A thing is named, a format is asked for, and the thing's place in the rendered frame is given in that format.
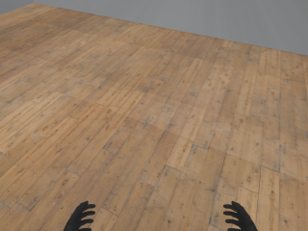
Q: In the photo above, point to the left robot hand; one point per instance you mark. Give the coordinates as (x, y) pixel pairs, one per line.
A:
(75, 222)

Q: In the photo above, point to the right robot hand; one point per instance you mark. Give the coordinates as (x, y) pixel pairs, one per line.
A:
(244, 220)

